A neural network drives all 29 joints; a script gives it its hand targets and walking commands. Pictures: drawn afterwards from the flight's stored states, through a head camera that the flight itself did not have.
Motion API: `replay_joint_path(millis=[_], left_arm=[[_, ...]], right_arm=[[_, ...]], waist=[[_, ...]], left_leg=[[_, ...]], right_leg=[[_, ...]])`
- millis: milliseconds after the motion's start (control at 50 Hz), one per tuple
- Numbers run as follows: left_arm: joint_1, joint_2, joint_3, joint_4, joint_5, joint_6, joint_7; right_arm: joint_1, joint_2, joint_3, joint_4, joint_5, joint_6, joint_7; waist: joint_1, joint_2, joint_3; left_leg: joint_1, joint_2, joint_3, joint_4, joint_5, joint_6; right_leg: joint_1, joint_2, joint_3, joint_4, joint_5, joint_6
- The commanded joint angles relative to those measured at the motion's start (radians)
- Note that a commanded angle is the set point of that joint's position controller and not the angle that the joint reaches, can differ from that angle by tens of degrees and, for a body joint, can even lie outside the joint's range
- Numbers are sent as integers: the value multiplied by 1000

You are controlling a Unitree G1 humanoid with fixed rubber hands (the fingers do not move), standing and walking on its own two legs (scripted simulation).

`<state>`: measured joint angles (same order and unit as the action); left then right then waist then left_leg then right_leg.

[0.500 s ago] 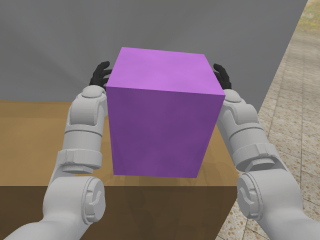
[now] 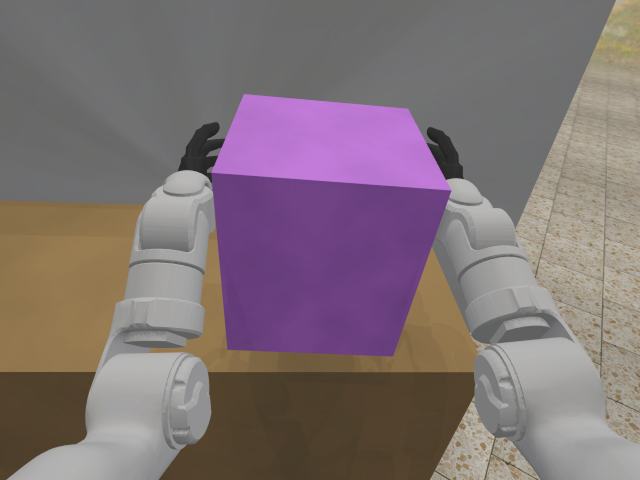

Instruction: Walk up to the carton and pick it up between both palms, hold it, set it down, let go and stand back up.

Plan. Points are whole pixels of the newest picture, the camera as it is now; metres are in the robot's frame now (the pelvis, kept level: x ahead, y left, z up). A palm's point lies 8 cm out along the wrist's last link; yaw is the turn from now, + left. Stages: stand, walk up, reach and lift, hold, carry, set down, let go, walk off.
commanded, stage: hold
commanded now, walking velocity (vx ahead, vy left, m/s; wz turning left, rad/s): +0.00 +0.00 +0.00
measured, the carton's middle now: (319, 227) +0.38 +0.03 +0.19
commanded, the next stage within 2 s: set down in 0.76 s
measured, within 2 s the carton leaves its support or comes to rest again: neither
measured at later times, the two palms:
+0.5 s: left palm (195, 184) +0.38 +0.17 +0.25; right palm (445, 189) +0.40 -0.13 +0.25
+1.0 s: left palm (193, 166) +0.39 +0.18 +0.27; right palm (447, 167) +0.41 -0.12 +0.28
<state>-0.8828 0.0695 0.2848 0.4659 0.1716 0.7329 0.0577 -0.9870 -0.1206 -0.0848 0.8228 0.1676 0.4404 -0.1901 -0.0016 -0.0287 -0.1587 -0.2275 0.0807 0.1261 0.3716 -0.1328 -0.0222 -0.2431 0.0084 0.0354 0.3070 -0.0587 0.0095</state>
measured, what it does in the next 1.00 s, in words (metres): stands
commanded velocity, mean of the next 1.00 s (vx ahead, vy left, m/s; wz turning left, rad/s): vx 0.00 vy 0.00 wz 0.00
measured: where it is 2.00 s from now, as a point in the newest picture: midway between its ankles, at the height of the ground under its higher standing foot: outside the picture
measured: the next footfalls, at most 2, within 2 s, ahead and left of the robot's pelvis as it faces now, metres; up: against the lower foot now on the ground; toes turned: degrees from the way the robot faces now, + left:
none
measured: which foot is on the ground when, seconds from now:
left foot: down 0.00-1.00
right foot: down 0.00-1.00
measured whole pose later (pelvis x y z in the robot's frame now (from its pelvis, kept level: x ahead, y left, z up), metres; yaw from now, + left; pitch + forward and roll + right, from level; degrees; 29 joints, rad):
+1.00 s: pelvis +0.01 +0.00 +0.00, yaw +0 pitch +0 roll +0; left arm -0.91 0.06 0.32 0.47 0.27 0.64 -0.01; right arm -1.02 -0.12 -0.12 0.82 0.17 0.35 -0.18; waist 0.00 -0.03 -0.16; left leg -0.22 0.08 0.13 0.36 -0.14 -0.02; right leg -0.24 0.01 0.04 0.31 -0.07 0.01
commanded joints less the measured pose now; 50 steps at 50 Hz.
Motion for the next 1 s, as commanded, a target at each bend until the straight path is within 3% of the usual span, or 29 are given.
replay_joint_path(millis=[0, 740, 760, 800, 860, 920, 980], left_arm=[[-774, -664, -392, -231, -150, -61, -190], [-783, -663, -390, -225, -150, -63, -191], [-865, -592, -308, -147, -106, -64, -194], [-858, -588, -287, -112, -89, -85, -202], [-819, -566, -243, -92, -55, -120, -213], [-647, -525, -140, -15, 35, -145, -236], [-547, -492, -90, -23, 94, -148, -263]], right_arm=[[-775, 577, 161, -357, 156, -22, 128], [-780, 579, 156, -349, 150, -25, 131], [-963, 597, 169, -347, 153, -44, 140], [-958, 607, 137, -320, 112, -75, 148], [-908, 603, 111, -296, 61, -126, 157], [-758, 558, 50, -201, -13, -174, 171], [-651, 527, 36, -163, -43, -203, 184]], waist=[[-190, 121, -416], [-190, 121, -410], [-55, 122, -380], [-48, 119, -353], [-40, 78, -373], [-32, 54, -269], [-20, 22, -187]], left_leg=[[131, -117, -106, -86, -43, -34], [125, -117, -105, -90, -56, -30], [79, -114, -146, -141, -200, 22], [52, -97, -149, -162, -235, 30], [114, -113, -114, -135, -157, 33], [145, -116, -93, -149, -154, 41], [149, -117, -76, -166, -151, 50]], right_leg=[[354, 42, -35, -39, -25, -7], [350, 42, -35, -39, -38, -8], [334, 53, -61, -27, -155, 20], [336, 56, -79, -14, -157, 20], [349, 44, -83, -31, -127, 25], [347, 35, -93, -54, -180, 27], [370, 35, -109, -57, -208, 34]])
